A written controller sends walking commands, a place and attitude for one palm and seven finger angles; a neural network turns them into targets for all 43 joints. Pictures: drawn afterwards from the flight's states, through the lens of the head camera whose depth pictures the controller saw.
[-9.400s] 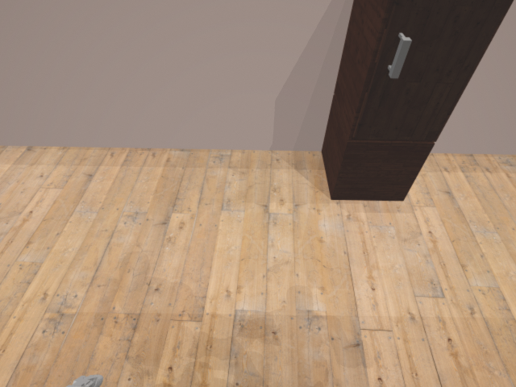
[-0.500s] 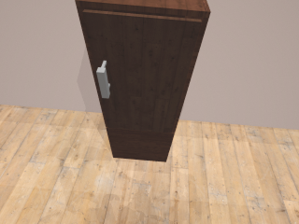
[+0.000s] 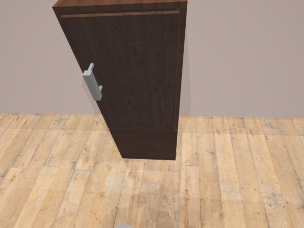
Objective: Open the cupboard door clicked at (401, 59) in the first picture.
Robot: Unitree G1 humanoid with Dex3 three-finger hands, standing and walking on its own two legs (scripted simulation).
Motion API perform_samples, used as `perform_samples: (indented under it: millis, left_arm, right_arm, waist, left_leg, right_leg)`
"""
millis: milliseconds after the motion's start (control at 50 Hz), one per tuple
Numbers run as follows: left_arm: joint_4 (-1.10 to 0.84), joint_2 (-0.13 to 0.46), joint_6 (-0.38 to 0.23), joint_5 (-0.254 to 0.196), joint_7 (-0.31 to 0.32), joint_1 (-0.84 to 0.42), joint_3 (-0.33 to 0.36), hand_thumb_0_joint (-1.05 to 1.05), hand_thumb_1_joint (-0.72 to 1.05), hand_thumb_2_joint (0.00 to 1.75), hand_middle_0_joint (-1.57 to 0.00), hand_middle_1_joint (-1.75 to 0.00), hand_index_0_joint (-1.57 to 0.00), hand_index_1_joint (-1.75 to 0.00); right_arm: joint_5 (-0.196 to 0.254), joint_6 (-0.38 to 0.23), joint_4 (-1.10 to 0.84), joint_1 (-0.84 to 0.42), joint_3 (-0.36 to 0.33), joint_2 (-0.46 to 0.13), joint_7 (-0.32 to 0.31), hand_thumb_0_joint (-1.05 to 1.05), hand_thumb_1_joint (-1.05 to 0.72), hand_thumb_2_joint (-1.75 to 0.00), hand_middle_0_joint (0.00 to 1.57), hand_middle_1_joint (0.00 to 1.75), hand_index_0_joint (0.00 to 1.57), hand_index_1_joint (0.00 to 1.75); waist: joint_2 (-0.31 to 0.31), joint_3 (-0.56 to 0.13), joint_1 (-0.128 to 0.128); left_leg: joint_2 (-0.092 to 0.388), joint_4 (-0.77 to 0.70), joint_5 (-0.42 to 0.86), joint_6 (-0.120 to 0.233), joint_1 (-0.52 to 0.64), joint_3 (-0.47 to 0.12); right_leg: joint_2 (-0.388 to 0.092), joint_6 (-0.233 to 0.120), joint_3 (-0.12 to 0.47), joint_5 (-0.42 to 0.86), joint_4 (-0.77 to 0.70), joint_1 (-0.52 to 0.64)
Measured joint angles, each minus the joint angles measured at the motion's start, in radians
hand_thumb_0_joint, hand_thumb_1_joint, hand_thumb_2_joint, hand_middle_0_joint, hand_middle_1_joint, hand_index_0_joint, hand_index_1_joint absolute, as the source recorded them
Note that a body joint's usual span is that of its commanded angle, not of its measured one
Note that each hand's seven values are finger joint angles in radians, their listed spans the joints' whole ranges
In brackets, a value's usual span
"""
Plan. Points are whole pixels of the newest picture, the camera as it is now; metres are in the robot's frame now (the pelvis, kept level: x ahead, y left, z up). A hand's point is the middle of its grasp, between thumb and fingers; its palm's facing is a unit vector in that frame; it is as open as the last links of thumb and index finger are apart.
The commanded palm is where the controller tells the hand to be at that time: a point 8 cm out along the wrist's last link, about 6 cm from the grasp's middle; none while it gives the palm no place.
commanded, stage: come to a stop and stand still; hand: left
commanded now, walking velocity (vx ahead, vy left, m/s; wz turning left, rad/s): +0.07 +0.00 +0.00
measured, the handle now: (94, 81) +0.58 +0.26 +0.02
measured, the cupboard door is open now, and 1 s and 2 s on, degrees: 0 0 0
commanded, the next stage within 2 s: look again from close up in 1.04 s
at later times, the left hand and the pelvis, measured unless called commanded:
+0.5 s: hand out of the picture -0.03 +0.21 -0.18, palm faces +0.03 -0.98 -0.18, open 7.4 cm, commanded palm none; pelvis -0.01 +0.04 +0.00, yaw -1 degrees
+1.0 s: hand out of the picture +0.02 +0.20 -0.18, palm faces +0.01 -0.98 -0.19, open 7.3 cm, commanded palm none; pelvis +0.02 +0.03 +0.00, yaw -2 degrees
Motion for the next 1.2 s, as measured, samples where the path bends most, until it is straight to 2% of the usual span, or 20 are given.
perform_samples:
  millis: [60, 100, 140, 160, 220, 280, 380, 620, 780, 1140, 1200]
  left_arm:
    - [0.010, 0.008, 0.002, 0.003, -0.005, 0.017, 0.002, 0.01, 0.90, 0.90, -0.20, -0.30, -0.20, -0.30]
    - [0.024, 0.015, 0.006, 0.001, -0.006, 0.030, 0.005, 0.01, 0.90, 0.90, -0.20, -0.30, -0.20, -0.30]
    - [0.042, 0.021, 0.014, -0.005, -0.006, 0.046, 0.006, 0.01, 0.90, 0.90, -0.20, -0.30, -0.20, -0.30]
    - [0.051, 0.023, 0.020, -0.010, -0.006, 0.052, 0.006, 0.01, 0.90, 0.90, -0.20, -0.30, -0.20, -0.30]
    - [0.082, 0.043, 0.035, -0.012, -0.008, 0.065, 0.009, 0.01, 0.91, 0.90, -0.20, -0.30, -0.20, -0.30]
    - [0.107, 0.049, 0.032, -0.010, -0.012, 0.085, 0.001, 0.01, 0.91, 0.90, -0.20, -0.30, -0.20, -0.30]
    - [0.148, 0.029, 0.019, -0.012, -0.012, 0.116, -0.018, 0.01, 0.91, 0.90, -0.20, -0.30, -0.19, -0.30]
    - [0.191, -0.025, -0.002, -0.019, -0.001, 0.123, -0.035, 0.01, 0.91, 0.90, -0.20, -0.30, -0.20, -0.30]
    - [0.188, -0.022, -0.007, -0.019, 0.009, 0.098, -0.033, 0.02, 0.93, 0.90, -0.20, -0.30, -0.20, -0.30]
    - [0.175, -0.008, -0.013, -0.021, 0.010, 0.089, -0.029, 0.01, 0.92, 0.90, -0.20, -0.30, -0.20, -0.30]
    - [0.162, -0.015, -0.034, -0.017, 0.024, 0.096, -0.036, 0.01, 0.92, 0.90, -0.20, -0.30, -0.20, -0.30]
  right_arm:
    - [0.003, -0.011, -0.004, 0.001, 0.008, 0.006, 0.002, 0.00, -0.91, -0.90, 0.20, 0.29, 0.20, 0.29]
    - [0.005, -0.024, -0.006, 0.004, 0.014, 0.012, 0.000, 0.00, -0.91, -0.90, 0.20, 0.29, 0.20, 0.29]
    - [0.005, -0.040, -0.009, 0.015, 0.021, 0.015, -0.003, 0.00, -0.91, -0.90, 0.20, 0.29, 0.20, 0.29]
    - [0.003, -0.049, -0.008, 0.022, 0.024, 0.016, -0.005, 0.00, -0.91, -0.90, 0.20, 0.29, 0.20, 0.29]
    - [-0.002, -0.050, 0.014, 0.041, 0.040, 0.052, -0.010, 0.00, -0.91, -0.90, 0.20, 0.29, 0.20, 0.29]
    - [-0.002, -0.048, 0.035, 0.062, 0.050, 0.075, -0.019, 0.00, -0.92, -0.90, 0.20, 0.29, 0.20, 0.29]
    - [0.004, -0.051, 0.064, 0.088, 0.055, 0.074, -0.019, 0.00, -0.93, -0.90, 0.20, 0.30, 0.20, 0.30]
    - [0.010, -0.075, 0.111, 0.137, 0.065, 0.103, -0.028, 0.00, -0.91, -0.90, 0.20, 0.30, 0.20, 0.29]
    - [0.009, -0.080, 0.129, 0.149, 0.064, 0.122, -0.032, 0.00, -0.91, -0.90, 0.20, 0.30, 0.20, 0.29]
    - [0.007, -0.084, 0.123, 0.128, 0.058, 0.106, -0.035, 0.00, -0.91, -0.90, 0.20, 0.29, 0.20, 0.29]
    - [0.010, -0.078, 0.081, 0.120, 0.054, 0.089, -0.027, 0.00, -0.91, -0.90, 0.20, 0.29, 0.20, 0.29]
  waist:
    - [-0.017, -0.012, 0.012]
    - [-0.026, -0.020, 0.016]
    - [-0.022, -0.034, 0.013]
    - [-0.015, -0.042, 0.009]
    - [-0.057, -0.050, 0.014]
    - [-0.072, -0.056, 0.019]
    - [-0.053, -0.055, 0.017]
    - [-0.030, -0.041, -0.006]
    - [-0.028, -0.047, -0.016]
    - [-0.027, -0.045, -0.015]
    - [-0.015, -0.040, -0.019]
  left_leg:
    - [0.008, -0.148, -0.002, 0.009, 0.059, 0.008]
    - [0.010, -0.269, 0.041, 0.016, 0.109, 0.018]
    - [0.019, -0.415, 0.119, 0.027, 0.172, 0.025]
    - [0.026, -0.454, 0.119, 0.026, 0.187, 0.016]
    - [0.010, -0.446, 0.122, 0.026, 0.193, 0.025]
    - [0.001, -0.471, 0.138, 0.033, 0.213, 0.033]
    - [0.003, -0.495, 0.143, 0.038, 0.234, 0.038]
    - [0.012, -0.515, 0.135, 0.036, 0.254, 0.048]
    - [0.022, -0.512, 0.120, 0.029, 0.270, 0.048]
    - [0.033, -0.516, 0.112, 0.022, 0.287, 0.044]
    - [0.040, -0.440, 0.079, 0.025, 0.233, 0.045]
  right_leg:
    - [-0.003, 0.007, 0.004, 0.016, -0.013, -0.004]
    - [-0.002, 0.015, 0.005, 0.022, -0.011, -0.009]
    - [0.008, 0.027, 0.000, 0.016, 0.012, -0.021]
    - [0.016, 0.034, -0.007, 0.009, 0.031, -0.032]
    - [0.003, 0.048, 0.007, -0.003, 0.027, -0.019]
    - [-0.003, 0.053, 0.017, 0.033, -0.005, 0.001]
    - [0.002, 0.060, 0.019, 0.047, -0.047, 0.028]
    - [0.012, 0.061, 0.026, 0.040, -0.064, 0.042]
    - [0.022, 0.055, 0.025, 0.019, -0.051, 0.052]
    - [0.031, 0.049, 0.019, 0.009, -0.054, 0.070]
    - [0.034, 0.050, 0.017, 0.003, -0.019, 0.034]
